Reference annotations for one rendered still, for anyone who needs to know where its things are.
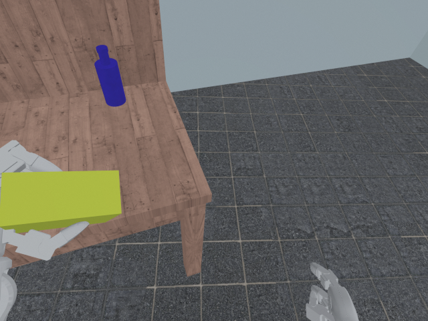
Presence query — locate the robot right hand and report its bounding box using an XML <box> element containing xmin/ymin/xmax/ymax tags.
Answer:
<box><xmin>306</xmin><ymin>262</ymin><xmax>359</xmax><ymax>321</ymax></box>

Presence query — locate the robot left forearm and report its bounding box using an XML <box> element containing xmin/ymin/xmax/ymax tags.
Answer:
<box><xmin>0</xmin><ymin>257</ymin><xmax>17</xmax><ymax>321</ymax></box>

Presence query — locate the table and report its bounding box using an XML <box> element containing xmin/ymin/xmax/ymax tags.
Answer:
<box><xmin>0</xmin><ymin>0</ymin><xmax>212</xmax><ymax>277</ymax></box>

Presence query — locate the robot left hand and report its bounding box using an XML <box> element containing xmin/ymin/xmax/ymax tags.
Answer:
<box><xmin>0</xmin><ymin>140</ymin><xmax>89</xmax><ymax>261</ymax></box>

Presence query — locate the sponge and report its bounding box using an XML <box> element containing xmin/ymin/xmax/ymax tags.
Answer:
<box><xmin>0</xmin><ymin>171</ymin><xmax>122</xmax><ymax>233</ymax></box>

